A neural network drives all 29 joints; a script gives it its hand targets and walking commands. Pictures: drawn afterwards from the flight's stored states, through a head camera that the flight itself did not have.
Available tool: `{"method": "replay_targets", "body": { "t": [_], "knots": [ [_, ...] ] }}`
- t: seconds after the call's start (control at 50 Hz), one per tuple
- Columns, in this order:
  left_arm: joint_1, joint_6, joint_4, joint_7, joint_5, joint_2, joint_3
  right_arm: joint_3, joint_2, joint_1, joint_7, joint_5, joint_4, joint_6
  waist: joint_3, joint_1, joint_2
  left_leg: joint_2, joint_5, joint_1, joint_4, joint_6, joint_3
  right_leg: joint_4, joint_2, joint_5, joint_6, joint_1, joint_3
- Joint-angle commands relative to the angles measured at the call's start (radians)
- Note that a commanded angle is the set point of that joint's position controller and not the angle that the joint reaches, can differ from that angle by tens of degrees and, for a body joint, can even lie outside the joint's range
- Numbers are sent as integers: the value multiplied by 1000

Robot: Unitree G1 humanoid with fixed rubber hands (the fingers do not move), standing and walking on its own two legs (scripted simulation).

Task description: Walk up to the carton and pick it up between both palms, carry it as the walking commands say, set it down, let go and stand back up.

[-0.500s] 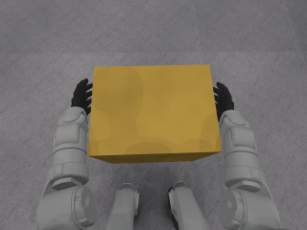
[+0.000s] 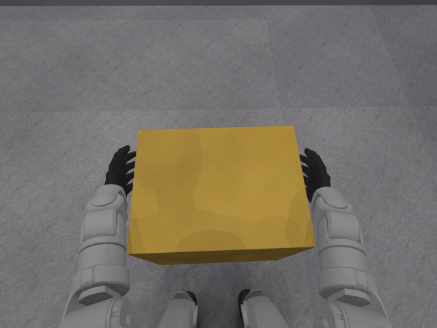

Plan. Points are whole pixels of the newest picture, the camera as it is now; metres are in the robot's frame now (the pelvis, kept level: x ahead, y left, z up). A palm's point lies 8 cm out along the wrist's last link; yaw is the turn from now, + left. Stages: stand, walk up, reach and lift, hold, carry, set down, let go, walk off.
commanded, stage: reach and lift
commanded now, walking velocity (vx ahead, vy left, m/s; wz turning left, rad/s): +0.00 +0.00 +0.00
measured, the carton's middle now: (218, 205) +0.36 +0.00 -0.12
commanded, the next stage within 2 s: none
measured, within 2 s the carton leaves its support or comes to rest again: neither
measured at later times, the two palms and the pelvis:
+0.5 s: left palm (98, 188) +0.36 +0.19 +0.03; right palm (335, 190) +0.34 -0.19 +0.03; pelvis +0.01 +0.00 +0.04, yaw +0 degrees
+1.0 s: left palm (79, 190) +0.33 +0.19 +0.09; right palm (359, 188) +0.32 -0.19 +0.09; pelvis +0.04 +0.00 +0.06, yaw +1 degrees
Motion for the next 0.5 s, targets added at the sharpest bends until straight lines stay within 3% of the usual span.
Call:
{"method": "replay_targets", "body": {
  "t": [0.0, 0.48],
  "knots": [
    [-420, 6, 34, -227, -131, -982, -572, 579, 921, -510, 205, 133, -17, -15, -617, -5, 6, -51, 333, 435, -94, 13, 96, -90, 62, 321, -18, 397, -104],
    [-303, 63, -28, -222, -124, -964, -610, 583, 897, -384, 199, 105, -66, 48, -358, -9, 5, -34, 274, 738, -340, 14, 70, -333, 43, 265, -31, 698, -86]
  ]
}}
